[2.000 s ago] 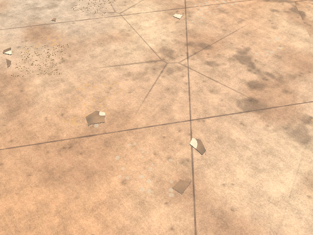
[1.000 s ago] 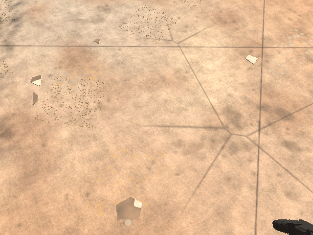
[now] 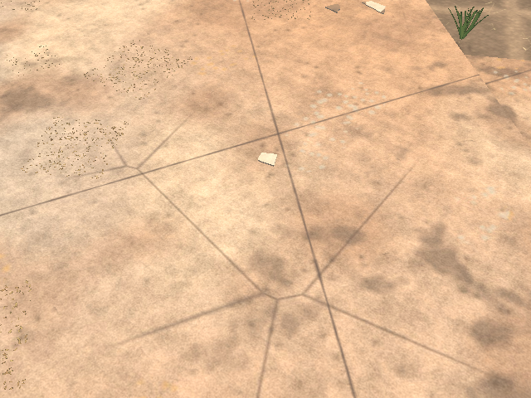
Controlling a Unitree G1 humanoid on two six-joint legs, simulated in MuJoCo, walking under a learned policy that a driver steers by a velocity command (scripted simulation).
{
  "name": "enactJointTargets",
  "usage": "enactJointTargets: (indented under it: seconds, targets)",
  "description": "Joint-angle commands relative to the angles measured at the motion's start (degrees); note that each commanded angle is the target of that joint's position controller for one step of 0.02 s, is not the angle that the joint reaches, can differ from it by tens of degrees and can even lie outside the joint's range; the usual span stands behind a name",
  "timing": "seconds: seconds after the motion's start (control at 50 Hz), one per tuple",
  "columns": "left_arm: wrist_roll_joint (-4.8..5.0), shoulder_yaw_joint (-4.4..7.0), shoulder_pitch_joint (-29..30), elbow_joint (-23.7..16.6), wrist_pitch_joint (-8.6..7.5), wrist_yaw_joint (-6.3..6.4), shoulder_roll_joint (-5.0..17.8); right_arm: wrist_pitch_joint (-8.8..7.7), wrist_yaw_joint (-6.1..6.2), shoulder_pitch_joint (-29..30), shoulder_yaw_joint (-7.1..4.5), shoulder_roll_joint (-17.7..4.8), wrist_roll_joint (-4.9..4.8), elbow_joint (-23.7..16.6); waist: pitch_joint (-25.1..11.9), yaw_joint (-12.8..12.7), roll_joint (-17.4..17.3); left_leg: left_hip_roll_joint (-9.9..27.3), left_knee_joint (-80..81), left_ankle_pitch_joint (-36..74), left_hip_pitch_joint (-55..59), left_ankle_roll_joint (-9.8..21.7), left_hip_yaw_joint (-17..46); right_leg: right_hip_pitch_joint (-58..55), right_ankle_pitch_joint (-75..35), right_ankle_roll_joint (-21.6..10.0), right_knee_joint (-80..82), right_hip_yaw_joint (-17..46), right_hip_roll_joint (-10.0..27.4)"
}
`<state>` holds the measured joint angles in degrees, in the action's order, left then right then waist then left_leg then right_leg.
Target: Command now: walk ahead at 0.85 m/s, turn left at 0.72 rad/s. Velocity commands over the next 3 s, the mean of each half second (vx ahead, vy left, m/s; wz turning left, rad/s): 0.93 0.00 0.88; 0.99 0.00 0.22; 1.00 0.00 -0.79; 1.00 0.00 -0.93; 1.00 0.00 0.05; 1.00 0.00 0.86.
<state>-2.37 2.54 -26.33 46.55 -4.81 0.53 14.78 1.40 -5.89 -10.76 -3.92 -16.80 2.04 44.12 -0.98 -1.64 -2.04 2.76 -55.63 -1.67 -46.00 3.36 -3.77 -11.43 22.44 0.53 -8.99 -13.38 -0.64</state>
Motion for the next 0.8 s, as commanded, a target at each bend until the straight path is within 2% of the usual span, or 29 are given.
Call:
enactJointTargets:
  seconds: [0.02, 0.06, 0.08, 0.1, 0.12, 0.14, 0.16, 0.18, 0.2, 0.22, 0.26, 0.3, 0.36, 0.4, 0.44, 0.48, 0.5, 0.52, 0.54, 0.56, 0.58, 0.6, 0.62, 0.64, 0.66, 0.7, 0.74, 0.78, 0.8]
  targets:
    - [0.01, 1.31, 0.63, -0.72, -0.58, 0.77, 7.10, -0.99, -0.34, 12.48, 0.96, -1.53, -0.32, -8.04, 11.78, -0.70, 6.26, 0.01, 7.97, -4.05, -2.69, 4.07, -5.37, 3.14, -37.42, -2.86, 2.77, -1.75, 14.70]
    - [-0.10, 1.55, 0.60, 0.16, 0.04, 1.46, 9.59, -0.79, 0.76, 9.91, 1.17, -1.97, -1.14, -8.45, 6.90, 1.75, 8.46, -5.12, 11.12, -8.57, 8.05, 7.44, -10.20, 0.28, -75.13, -2.15, -6.29, -3.82, 15.44]
    - [-0.53, 1.96, 1.23, 0.25, 0.91, 1.89, 11.51, -0.82, 1.29, 4.37, 0.68, -3.38, -1.42, -7.34, 2.95, 5.00, 10.01, -7.49, 11.11, -12.73, 13.96, 8.93, -10.69, -1.31, -87.22, -2.27, -14.94, -3.82, 16.53]
    - [-0.97, 2.60, 3.13, -0.29, 1.85, 2.05, 13.66, -1.07, 1.79, -5.07, -0.35, -5.67, -1.72, -5.13, -2.13, 9.73, 11.28, -9.43, 10.57, -18.06, 23.89, 10.54, -9.84, 0.79, -92.37, -3.39, -27.24, -3.23, 17.76]
    - [-0.49, 2.92, 5.04, -1.36, 2.10, 1.60, 14.87, -1.92, 2.57, -16.16, -2.07, -9.10, -1.31, -1.87, -7.43, 14.68, 9.14, -11.06, 15.04, -20.02, 39.85, 12.33, -5.57, 9.69, -84.11, -4.38, -43.47, -1.70, 17.23]
    - [-0.49, 2.01, 5.99, -1.85, 1.47, 0.64, 11.18, -1.88, 3.88, -20.59, -3.81, -13.05, -1.01, 0.04, -8.76, 15.07, 1.14, -4.66, 20.92, -27.72, 53.64, 14.26, 7.16, 25.63, -45.59, -3.24, -62.77, -1.28, 11.11]
    - [0.66, 0.28, 8.30, -8.08, -0.09, -0.72, 4.17, -0.84, 4.08, -14.98, -5.09, -18.34, -0.67, -0.89, -8.56, 8.05, -14.18, 8.87, 34.32, -40.37, 65.07, 24.12, 43.88, 54.02, 2.72, 0.71, -83.00, 6.15, -3.27]
    - [0.11, 0.18, 17.14, -10.90, -1.59, -0.70, 7.61, -0.82, 4.05, -14.91, -4.96, -16.81, -1.43, -2.15, -7.97, 11.31, -2.08, 10.42, 39.83, -35.42, 64.91, 22.87, 50.75, 61.46, -2.05, -0.55, -84.23, 17.88, -0.54]
    - [0.51, -0.13, 18.07, -11.89, -2.67, -0.92, 7.50, -1.20, 4.73, -15.68, -4.75, -15.79, -1.36, -0.90, -4.25, 9.45, 1.32, 10.93, 41.93, -30.85, 59.67, 20.93, 47.14, 61.23, -4.11, -1.14, -80.71, 19.02, 2.43]
    - [0.42, -0.47, 16.15, -11.01, -3.01, -0.81, 7.36, -1.75, 5.12, -14.56, -3.98, -12.79, -1.08, -0.08, 0.65, 5.65, 6.73, 9.23, 42.86, -24.94, 51.04, 18.50, 41.77, 57.91, -5.62, -1.23, -73.77, 18.63, 5.01]
    - [-1.57, -0.97, 13.56, -10.14, -0.96, -0.93, 6.68, -3.22, 5.99, -9.39, -2.47, -9.55, -1.06, -1.01, 4.26, 0.65, 6.55, 3.57, 43.35, -19.26, 38.95, 16.78, 31.79, 51.79, -4.30, 0.54, -67.50, 18.55, 7.44]
    - [-2.30, -1.35, 14.15, -10.64, 1.28, -1.32, 6.18, -4.65, 5.73, -8.88, -1.79, -8.76, -1.87, -1.56, 6.22, -0.52, 5.18, 0.32, 45.45, -17.18, 31.46, 16.66, 27.19, 50.25, -2.89, 2.41, -61.37, 16.60, 8.66]
    - [-1.24, -2.38, 25.65, -15.55, 1.75, -2.16, 5.17, -5.72, 5.48, -10.50, -1.98, -9.68, -1.88, -1.69, 10.15, 2.26, 3.06, -3.20, 48.71, -8.35, 24.66, 15.07, 23.83, 48.29, -13.90, 4.11, -45.15, 12.82, 7.80]
    - [-0.39, -3.01, 29.59, -16.71, 1.49, -2.67, 4.10, -5.70, 5.24, -12.30, -2.44, -10.46, -2.07, -1.18, 8.95, 4.78, 0.87, -4.39, 47.45, 2.09, 26.50, 12.74, 22.65, 44.08, -23.02, 3.58, -34.19, 11.83, 5.44]
    - [0.23, -2.94, 31.38, -17.45, 1.15, -2.60, 4.73, -5.86, 5.25, -14.34, -2.81, -11.43, -2.57, -0.34, 6.17, 6.60, -0.79, -2.56, 45.92, 13.84, 32.43, 11.14, 24.05, 40.88, -28.55, 2.27, -28.36, 11.75, 3.34]
    - [0.42, -2.50, 30.47, -17.49, 0.85, -2.13, 6.29, -5.86, 5.72, -13.27, -3.18, -12.64, -2.65, -0.31, 3.81, 5.75, -1.04, -1.66, 42.08, 22.20, 37.68, 9.20, 24.50, 35.87, -27.84, 0.99, -22.86, 12.78, 1.64]
    - [0.46, -1.85, 26.92, -16.47, 0.77, -1.62, 7.85, -5.91, 5.98, -12.27, -3.40, -13.67, -2.62, -0.49, 0.96, 3.93, -1.13, -1.85, 37.41, 30.56, 39.87, 7.67, 24.76, 30.05, -25.24, 0.49, -21.34, 13.20, -0.10]
    - [0.81, -0.57, 20.07, -14.63, 0.63, -0.85, 10.82, -5.97, 5.99, -11.29, -3.73, -15.40, -2.12, -0.63, -4.15, 0.44, -1.46, -1.77, 28.87, 37.83, 41.42, 6.16, 25.18, 21.80, -20.26, -0.03, -22.51, 13.79, -1.57]
    - [1.30, 0.81, 8.47, -11.87, 0.57, 0.19, 13.32, -6.15, 5.76, -8.25, -3.97, -17.09, -1.41, -0.84, -9.75, -6.85, -1.73, -2.03, 16.09, 38.98, 39.24, 5.32, 24.19, 10.62, -16.42, -0.57, -23.20, 12.64, -0.78]
    - [0.60, 2.30, -4.45, -8.57, 0.49, 1.58, 15.92, -6.89, 5.70, -5.90, -3.05, -13.46, -0.68, -1.19, -14.93, -12.87, -0.13, -4.30, -0.20, 30.61, 31.44, 4.65, 21.33, -2.70, -8.03, -1.59, -25.50, 15.81, 4.24]
    - [-1.81, 2.96, -10.42, -6.80, 0.05, 2.27, 18.98, -7.46, 5.83, -7.05, -0.09, -1.91, -0.89, -3.26, -18.37, -10.94, 17.09, -10.56, -20.97, -22.20, 16.11, 4.37, 16.86, -13.34, 11.79, -3.54, -20.62, 36.53, 19.50]
    - [-1.98, 3.58, -2.01, -7.62, 0.03, 1.03, 20.74, -7.43, 5.37, -15.44, 1.15, -1.90, -3.39, -5.40, -23.30, -2.00, 30.07, -11.99, -28.84, -24.63, 6.22, 3.96, 14.78, -13.36, 19.64, -9.93, -5.59, 69.76, 26.83]
    - [-1.27, 2.74, 6.89, -9.52, 0.23, 0.16, 13.09, -6.30, 5.83, -11.36, 0.86, -6.44, -1.46, -2.42, -13.17, -1.80, 14.72, -6.01, -28.23, -16.90, 4.60, 4.34, 12.93, -3.74, 26.23, -10.33, -4.46, 61.73, 22.87]
    - [-0.67, 1.93, 9.17, -8.75, 0.26, -0.35, 9.32, -5.79, 5.07, -7.16, 0.69, -7.34, -0.53, -2.62, -7.12, -1.64, 6.60, -4.12, -25.29, -12.77, 6.09, 3.63, 11.47, 4.61, 17.88, -10.28, -5.59, 51.26, 20.12]
    - [-1.04, 1.60, 8.74, -7.06, 0.14, -0.62, 7.92, -5.41, 4.38, -3.77, 0.87, -6.83, 0.04, -3.38, -3.76, -1.34, 2.39, -2.87, -22.64, -12.65, 7.08, 3.25, 11.07, 10.05, 9.40, -9.45, -5.59, 44.15, 17.66]
    - [-0.66, 0.64, 4.76, -2.46, -0.81, -0.72, 5.72, -4.54, 3.03, -1.19, 1.87, -3.82, 0.66, -5.51, 0.51, 0.28, 5.37, -1.42, -18.88, -13.91, 7.22, 2.81, 12.52, 16.15, 1.35, -8.90, -4.20, 35.25, 14.69]
    - [0.49, 0.48, 2.61, 0.12, -1.95, -1.18, 5.68, -3.88, 2.69, 1.22, 2.72, -2.45, 0.76, -7.11, 3.25, 1.41, 6.13, -0.84, -15.53, -14.78, 3.62, 2.43, 13.42, 17.32, -3.21, -9.16, -1.47, 31.28, 14.72]
    - [0.98, 0.62, 1.53, 1.29, -2.55, -1.21, 7.20, -4.09, 2.42, 7.33, 3.34, -3.14, 1.24, -10.36, 6.40, 1.86, 5.93, -0.58, -8.55, -11.62, 0.25, 1.38, 12.46, 19.28, -7.60, -10.67, 2.24, 28.12, 14.20]
    - [1.24, 0.77, 2.30, 1.44, -2.55, -1.21, 7.98, -4.36, 2.11, 10.04, 3.68, -3.90, 1.46, -11.84, 7.48, 2.75, 5.96, 1.12, -2.14, -8.58, 0.97, 0.71, 9.28, 20.61, -9.90, -10.84, 4.29, 25.67, 13.21]
